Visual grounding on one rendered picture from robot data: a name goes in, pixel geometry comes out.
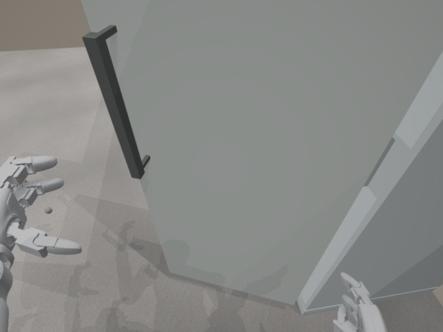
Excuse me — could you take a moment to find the handle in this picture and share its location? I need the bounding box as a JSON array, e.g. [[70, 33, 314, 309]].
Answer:
[[82, 25, 150, 179]]

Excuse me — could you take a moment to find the robot right hand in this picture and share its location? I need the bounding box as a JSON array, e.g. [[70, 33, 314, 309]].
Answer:
[[333, 272, 388, 332]]

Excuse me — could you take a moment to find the robot left hand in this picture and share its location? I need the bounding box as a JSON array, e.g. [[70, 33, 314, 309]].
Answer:
[[0, 156, 82, 258]]

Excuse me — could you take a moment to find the robot left forearm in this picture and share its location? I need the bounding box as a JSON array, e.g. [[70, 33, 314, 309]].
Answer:
[[0, 243, 15, 332]]

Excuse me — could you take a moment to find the fridge door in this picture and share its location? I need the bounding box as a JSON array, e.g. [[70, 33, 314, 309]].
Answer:
[[81, 0, 443, 305]]

